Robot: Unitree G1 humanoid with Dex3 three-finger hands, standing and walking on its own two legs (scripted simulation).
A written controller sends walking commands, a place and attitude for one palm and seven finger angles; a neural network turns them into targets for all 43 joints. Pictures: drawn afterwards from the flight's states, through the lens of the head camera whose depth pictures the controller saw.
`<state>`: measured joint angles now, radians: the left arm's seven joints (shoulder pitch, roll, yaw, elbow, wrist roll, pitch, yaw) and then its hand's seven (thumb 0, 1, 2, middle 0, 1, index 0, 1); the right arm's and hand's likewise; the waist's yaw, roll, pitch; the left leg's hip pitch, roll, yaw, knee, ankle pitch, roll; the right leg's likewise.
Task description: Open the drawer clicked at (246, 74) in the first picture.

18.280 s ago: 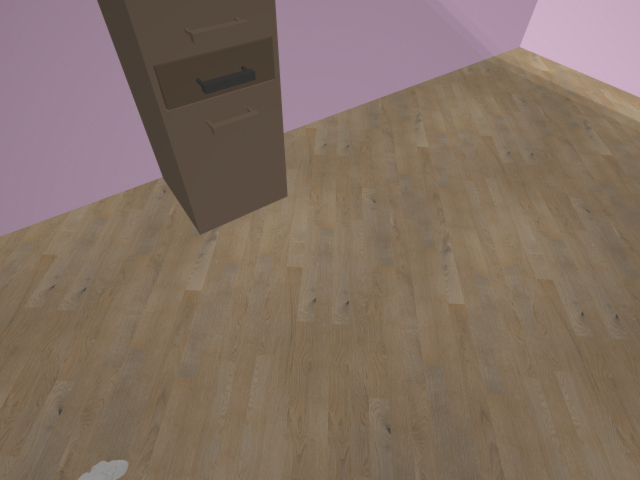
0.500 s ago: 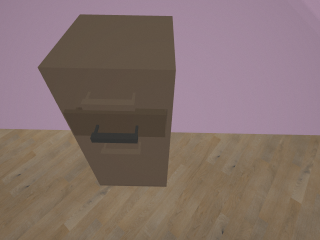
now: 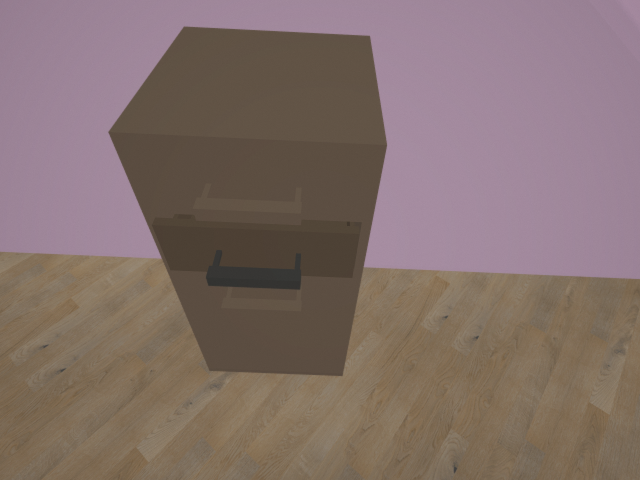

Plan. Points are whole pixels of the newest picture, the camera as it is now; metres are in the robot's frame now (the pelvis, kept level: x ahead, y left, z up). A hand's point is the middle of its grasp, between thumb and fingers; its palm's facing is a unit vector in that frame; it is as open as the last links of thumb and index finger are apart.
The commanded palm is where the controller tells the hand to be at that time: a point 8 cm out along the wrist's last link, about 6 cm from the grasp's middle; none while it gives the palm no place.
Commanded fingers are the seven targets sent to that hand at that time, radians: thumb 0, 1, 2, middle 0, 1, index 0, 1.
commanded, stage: come to a stop and stand still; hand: left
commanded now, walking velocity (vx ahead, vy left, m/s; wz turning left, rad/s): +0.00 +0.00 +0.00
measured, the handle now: (256, 267) +0.51 +0.16 -0.12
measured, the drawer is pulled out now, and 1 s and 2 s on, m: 0.03 0.03 0.03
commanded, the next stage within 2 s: look again from close up in 0.46 s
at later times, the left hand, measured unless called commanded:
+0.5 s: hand out of the picture -0.02 +0.17 -0.18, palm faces -0.01 -0.99 -0.16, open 16.3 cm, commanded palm none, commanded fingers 0.00 -0.50 0.30 -0.15 -0.30 -0.15 -0.30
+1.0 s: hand out of the picture -0.02 +0.16 -0.18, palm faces -0.01 -0.99 -0.16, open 16.3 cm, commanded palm none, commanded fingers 0.00 -0.50 0.30 -0.15 -0.30 -0.15 -0.30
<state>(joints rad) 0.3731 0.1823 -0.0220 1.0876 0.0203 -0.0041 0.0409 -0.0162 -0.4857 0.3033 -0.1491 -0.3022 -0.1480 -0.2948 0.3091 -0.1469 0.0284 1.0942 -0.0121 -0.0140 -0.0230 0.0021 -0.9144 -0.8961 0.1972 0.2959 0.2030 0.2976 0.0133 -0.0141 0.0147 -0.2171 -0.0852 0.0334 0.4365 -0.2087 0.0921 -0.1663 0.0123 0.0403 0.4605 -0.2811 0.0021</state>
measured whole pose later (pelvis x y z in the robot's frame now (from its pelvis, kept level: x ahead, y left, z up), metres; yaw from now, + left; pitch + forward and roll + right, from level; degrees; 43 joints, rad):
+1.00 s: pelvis +0.02 +0.00 +0.00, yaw -1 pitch -1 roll +0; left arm 0.35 0.13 -0.03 1.13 0.02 0.00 0.05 -0.02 -0.48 0.30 -0.15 -0.30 -0.15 -0.30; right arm 0.29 -0.13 0.03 1.15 -0.01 -0.03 -0.04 0.00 -0.91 -0.90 0.20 0.30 0.20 0.30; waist 0.01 -0.02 0.03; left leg -0.15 -0.10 0.05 0.37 -0.21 0.10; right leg -0.12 0.00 0.06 0.43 -0.29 0.01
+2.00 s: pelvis +0.00 -0.07 -0.03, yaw -4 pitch +8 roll +3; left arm 0.24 0.35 -0.04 0.07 1.00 0.03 0.35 -0.01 -0.49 0.30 -0.25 -0.81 -0.25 -0.80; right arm 0.08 -0.21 0.02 0.62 -0.04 0.10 -0.03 0.01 -0.91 -0.90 0.20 0.30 0.21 0.30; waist 0.09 0.03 -0.09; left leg -0.52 -0.04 -0.01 0.72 -0.33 0.00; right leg -0.52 0.08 -0.01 0.77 -0.39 -0.11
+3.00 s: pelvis +0.01 +0.01 +0.00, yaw -4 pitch +3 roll -1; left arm -0.09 0.44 -0.09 0.06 0.96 0.09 0.12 0.00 -0.49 0.30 -0.32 -1.20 -0.32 -1.20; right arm 0.15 -0.24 -0.01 0.63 0.01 0.14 -0.02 0.01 -0.91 -0.90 0.20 0.30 0.20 0.30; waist 0.09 0.07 -0.01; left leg -0.31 -0.11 -0.02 0.51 -0.25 0.09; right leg -0.28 0.02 0.02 0.52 -0.28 -0.01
